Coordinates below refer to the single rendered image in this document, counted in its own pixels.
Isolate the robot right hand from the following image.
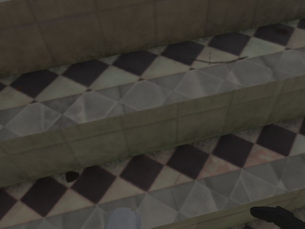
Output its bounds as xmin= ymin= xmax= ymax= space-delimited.
xmin=250 ymin=206 xmax=305 ymax=229

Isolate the robot left thigh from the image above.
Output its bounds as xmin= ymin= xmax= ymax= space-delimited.
xmin=104 ymin=207 xmax=142 ymax=229

